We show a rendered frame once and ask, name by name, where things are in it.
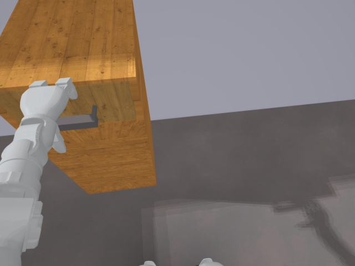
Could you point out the drawer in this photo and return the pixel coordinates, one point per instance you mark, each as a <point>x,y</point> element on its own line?
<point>114,102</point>

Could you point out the handle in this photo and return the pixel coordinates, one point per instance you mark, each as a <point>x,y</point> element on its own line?
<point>78,121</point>

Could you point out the robot left upper arm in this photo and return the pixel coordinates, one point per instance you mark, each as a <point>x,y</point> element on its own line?
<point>20,227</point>

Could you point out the robot left forearm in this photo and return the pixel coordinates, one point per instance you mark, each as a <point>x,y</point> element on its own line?
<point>22,161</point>

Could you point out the cabinet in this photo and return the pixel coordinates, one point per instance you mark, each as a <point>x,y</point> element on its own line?
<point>91,42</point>

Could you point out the left robot hand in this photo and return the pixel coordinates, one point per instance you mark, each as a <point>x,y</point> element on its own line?
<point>49,101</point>

